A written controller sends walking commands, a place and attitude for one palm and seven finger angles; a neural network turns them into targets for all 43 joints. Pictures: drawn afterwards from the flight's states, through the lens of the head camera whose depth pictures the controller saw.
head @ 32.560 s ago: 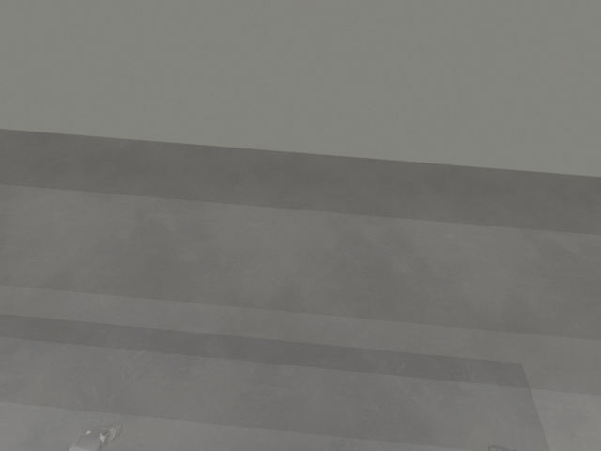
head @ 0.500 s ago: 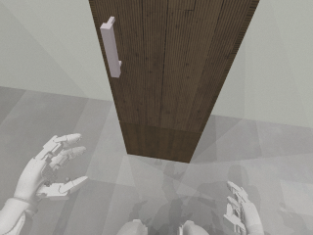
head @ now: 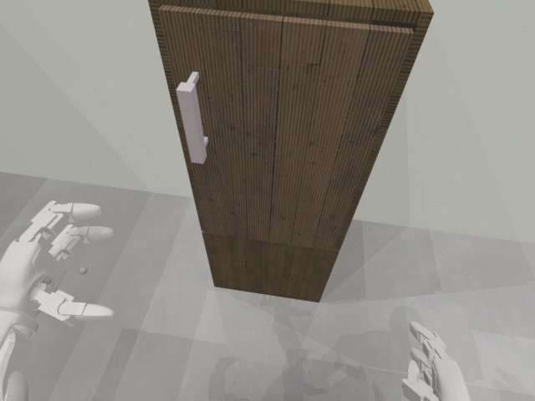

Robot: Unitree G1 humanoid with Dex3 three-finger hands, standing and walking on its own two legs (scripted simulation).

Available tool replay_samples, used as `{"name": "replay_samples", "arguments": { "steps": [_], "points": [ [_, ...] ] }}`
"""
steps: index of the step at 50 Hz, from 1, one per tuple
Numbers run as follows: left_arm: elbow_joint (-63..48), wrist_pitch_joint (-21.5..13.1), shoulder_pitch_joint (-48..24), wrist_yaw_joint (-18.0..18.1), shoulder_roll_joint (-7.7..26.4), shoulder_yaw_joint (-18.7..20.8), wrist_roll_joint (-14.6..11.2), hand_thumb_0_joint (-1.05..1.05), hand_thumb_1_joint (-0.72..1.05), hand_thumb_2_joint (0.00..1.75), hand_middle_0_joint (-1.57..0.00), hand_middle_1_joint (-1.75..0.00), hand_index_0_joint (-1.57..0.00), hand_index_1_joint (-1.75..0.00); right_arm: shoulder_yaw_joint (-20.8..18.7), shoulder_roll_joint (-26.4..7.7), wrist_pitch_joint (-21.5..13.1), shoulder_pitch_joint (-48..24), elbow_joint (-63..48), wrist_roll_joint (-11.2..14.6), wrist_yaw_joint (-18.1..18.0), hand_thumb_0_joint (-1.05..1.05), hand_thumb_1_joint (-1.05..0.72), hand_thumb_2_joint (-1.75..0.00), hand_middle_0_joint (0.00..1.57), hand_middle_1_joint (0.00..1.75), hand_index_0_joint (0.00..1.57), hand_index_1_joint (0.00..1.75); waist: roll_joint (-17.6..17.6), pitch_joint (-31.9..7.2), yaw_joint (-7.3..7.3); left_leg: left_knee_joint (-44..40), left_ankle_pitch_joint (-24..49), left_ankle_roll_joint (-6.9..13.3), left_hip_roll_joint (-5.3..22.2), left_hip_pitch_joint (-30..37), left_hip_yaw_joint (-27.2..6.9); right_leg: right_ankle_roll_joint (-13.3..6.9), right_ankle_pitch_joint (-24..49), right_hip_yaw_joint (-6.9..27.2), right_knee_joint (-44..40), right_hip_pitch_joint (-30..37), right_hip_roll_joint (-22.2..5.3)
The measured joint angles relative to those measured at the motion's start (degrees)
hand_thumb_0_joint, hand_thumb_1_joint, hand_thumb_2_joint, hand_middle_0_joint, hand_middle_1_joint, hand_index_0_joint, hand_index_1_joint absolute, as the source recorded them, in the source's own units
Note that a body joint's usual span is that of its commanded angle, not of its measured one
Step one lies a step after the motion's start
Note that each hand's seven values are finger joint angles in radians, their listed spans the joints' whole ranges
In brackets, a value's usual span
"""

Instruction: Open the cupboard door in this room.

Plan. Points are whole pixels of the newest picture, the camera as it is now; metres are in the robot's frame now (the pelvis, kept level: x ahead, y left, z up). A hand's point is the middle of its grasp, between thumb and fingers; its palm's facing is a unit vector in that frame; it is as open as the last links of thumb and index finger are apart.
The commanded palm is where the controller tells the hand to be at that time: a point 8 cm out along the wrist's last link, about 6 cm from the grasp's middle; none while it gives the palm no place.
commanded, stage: raise the hand with hooked fingers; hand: left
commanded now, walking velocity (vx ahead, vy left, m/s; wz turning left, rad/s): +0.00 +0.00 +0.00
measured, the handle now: (196, 119) +0.55 +0.18 +0.11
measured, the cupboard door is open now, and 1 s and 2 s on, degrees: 0 0 0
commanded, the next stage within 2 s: move the hooked fingers beside the handle in 0.88 s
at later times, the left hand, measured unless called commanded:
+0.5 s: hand (69, 222) +0.30 +0.28 +0.13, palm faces -0.05 -1.00 -0.04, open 14.0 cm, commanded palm +0.26 +0.33 +0.13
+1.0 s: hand (70, 230) +0.29 +0.28 +0.12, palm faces -0.03 -1.00 -0.03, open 14.0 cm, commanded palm +0.27 +0.33 +0.13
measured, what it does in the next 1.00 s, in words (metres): stands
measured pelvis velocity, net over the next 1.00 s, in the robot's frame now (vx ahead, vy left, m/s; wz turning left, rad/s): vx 0.00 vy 0.01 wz -0.01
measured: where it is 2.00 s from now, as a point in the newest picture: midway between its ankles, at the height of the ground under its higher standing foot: outside the picture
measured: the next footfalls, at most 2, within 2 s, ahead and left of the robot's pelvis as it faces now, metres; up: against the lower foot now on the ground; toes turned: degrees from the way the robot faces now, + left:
none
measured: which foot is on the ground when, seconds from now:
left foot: down 0.00-1.00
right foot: down 0.00-1.00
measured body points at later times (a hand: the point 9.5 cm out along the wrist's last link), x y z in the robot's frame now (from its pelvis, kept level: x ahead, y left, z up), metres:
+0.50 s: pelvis +0.00 +0.01 +0.02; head +0.02 +0.01 +0.47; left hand +0.30 +0.34 +0.14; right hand +0.16 -0.23 -0.06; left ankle -0.02 +0.08 -0.70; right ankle +0.02 -0.09 -0.70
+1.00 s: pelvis +0.00 +0.01 +0.02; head +0.02 +0.01 +0.47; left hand +0.29 +0.34 +0.13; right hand +0.16 -0.23 -0.05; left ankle -0.02 +0.08 -0.70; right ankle +0.02 -0.09 -0.70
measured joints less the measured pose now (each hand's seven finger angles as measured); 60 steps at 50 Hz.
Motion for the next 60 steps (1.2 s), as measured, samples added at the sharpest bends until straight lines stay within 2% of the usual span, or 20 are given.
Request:
{"name": "replay_samples", "arguments": {
  "steps": [7, 15, 23, 28, 36, 51, 60],
  "points": [
    [4.4, 5.1, -4.4, -2.4, 1.0, -0.9, 1.7, -0.01, -0.45, 0.32, -0.29, -1.17, -0.3, -1.17, 1.0, 0.1, 0.8, -0.2, -0.1, 0.2, -0.2, 0.02, -0.9, -0.9, 0.2, 0.3, 0.2, 0.3, 1.0, 0.4, 0.63, -3.1, 1.5, 0.4, -0.5, 2.6, 0.2, 0.4, 1.3, 0.4, -2.8, 2.5, -0.3],
    [7.3, 5.2, -10.3, -2.9, 2.3, 1.7, 1.5, -0.02, -0.49, 0.3, -0.3, -1.2, -0.3, -1.19, 1.8, 0.8, 1.4, 0.3, 1.0, 0.2, -0.8, 0.02, -0.9, -0.9, 0.2, 0.3, 0.2, 0.3, 0.4, 1.5, 0.83, -6.0, 2.7, 0.4, -0.6, 5.6, 0.5, 0.5, 2.5, 0.8, -5.4, 5.3, -0.3],
    [11.6, 8.7, -14.7, -4.7, 4.3, 2.0, 2.3, -0.02, -0.5, 0.3, -0.3, -1.2, -0.3, -1.2, 1.4, -0.1, 2.3, 1.1, 1.4, 0.5, -1.0, 0.02, -0.9, -0.9, 0.2, 0.3, 0.2, 0.3, 0.8, 1.6, 0.38, -8.7, 4.0, 0.7, -1.0, 7.4, 1.0, 0.9, 3.7, 1.3, -7.7, 6.9, -0.6],
    [12.2, 8.4, -14.1, -5.0, 3.9, 2.4, 2.1, -0.02, -0.5, 0.3, -0.3, -1.2, -0.3, -1.2, 1.0, -0.3, 2.5, 1.6, 1.0, 0.3, -0.4, 0.02, -0.9, -0.9, 0.2, 0.3, 0.2, 0.3, 0.3, 1.3, 0.1, -9.6, 4.4, 0.8, -1.1, 7.7, 1.6, 0.9, 4.1, 2.0, -8.2, 6.8, -0.6],
    [10.7, 7.0, -13.0, -3.6, 2.3, 2.1, 3.1, -0.02, -0.5, 0.3, -0.3, -1.2, -0.3, -1.2, 0.8, -0.2, 2.8, 1.8, 1.1, 0.0, -0.3, 0.02, -0.9, -0.9, 0.2, 0.3, 0.2, 0.3, -0.2, 1.9, 0.46, -10.0, 4.6, 0.8, -1.0, 8.3, 1.5, 0.9, 4.3, 2.0, -8.7, 7.5, -0.5],
    [13.1, 7.6, -14.3, -4.6, 2.9, 1.8, 3.0, -0.02, -0.5, 0.3, -0.3, -1.2, -0.3, -1.2, 1.4, 0.2, 3.0, 0.6, 0.8, 0.2, -0.8, 0.02, -0.9, -0.9, 0.2, 0.3, 0.2, 0.3, 0.3, 1.8, 0.58, -10.1, 4.9, 0.8, -1.1, 8.2, 1.3, 0.9, 4.5, 1.7, -8.8, 7.5, -0.6],
    [18.8, 6.2, -21.2, -4.3, 3.4, 1.1, 3.9, -0.02, -0.5, 0.3, -0.3, -1.2, -0.3, -1.2, 1.6, 0.1, 3.5, 0.4, 2.0, 0.2, -1.6, 0.02, -0.9, -0.9, 0.2, 0.3, 0.2, 0.3, -0.3, 2.3, 0.3, -9.2, 4.8, 0.6, -1.1, 6.9, 0.7, 0.6, 4.4, 1.1, -8.2, 6.5, -0.6]
  ]
}}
